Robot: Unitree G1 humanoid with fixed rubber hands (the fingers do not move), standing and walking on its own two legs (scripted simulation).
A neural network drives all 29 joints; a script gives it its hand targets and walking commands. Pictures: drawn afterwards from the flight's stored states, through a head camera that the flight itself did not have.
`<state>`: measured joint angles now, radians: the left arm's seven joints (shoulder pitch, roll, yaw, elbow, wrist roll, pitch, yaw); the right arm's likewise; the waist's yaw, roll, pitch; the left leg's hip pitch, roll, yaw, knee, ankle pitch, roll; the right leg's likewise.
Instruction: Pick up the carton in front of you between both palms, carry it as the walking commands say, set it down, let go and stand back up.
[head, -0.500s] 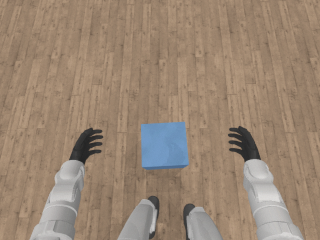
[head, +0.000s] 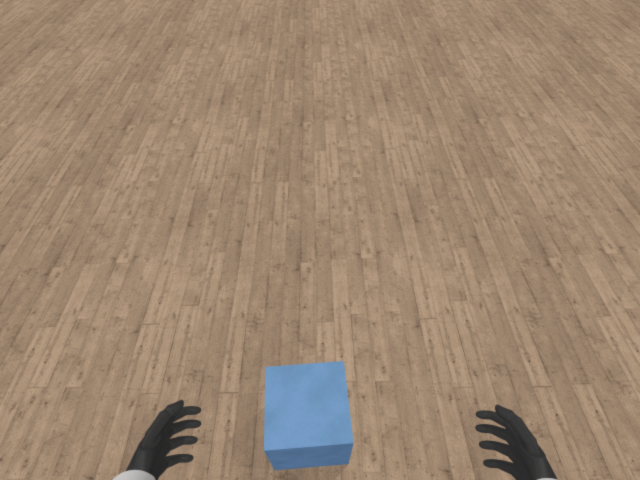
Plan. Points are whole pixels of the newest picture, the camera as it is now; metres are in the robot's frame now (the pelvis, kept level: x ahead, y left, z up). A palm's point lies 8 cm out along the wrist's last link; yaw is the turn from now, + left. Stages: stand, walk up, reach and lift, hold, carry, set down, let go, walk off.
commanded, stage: let go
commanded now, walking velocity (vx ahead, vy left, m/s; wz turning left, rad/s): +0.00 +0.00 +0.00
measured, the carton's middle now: (308, 417) +0.38 +0.06 -0.65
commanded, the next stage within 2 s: stand in 0.34 s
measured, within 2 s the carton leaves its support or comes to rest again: neither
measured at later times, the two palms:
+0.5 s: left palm out of the picture +0.14 +0.27 -0.08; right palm out of the picture +0.12 -0.24 -0.10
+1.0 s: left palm out of the picture +0.09 +0.28 -0.12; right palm out of the picture +0.12 -0.23 -0.13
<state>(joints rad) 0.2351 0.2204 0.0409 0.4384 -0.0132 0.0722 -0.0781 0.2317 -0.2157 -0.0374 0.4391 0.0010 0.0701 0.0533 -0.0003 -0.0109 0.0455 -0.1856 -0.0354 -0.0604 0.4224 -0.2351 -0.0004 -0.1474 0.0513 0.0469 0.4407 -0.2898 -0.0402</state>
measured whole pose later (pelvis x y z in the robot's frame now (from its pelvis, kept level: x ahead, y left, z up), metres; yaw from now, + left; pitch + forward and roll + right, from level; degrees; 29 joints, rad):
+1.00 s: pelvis +0.04 +0.02 -0.01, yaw +3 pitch +3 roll +0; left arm 0.38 0.26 -0.01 0.72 0.02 -0.01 0.05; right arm 0.33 -0.25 0.01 0.82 -0.02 -0.02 -0.03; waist 0.01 -0.01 -0.08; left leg -0.27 -0.07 -0.09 0.61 -0.38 0.03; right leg -0.19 0.01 -0.02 0.57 -0.43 -0.02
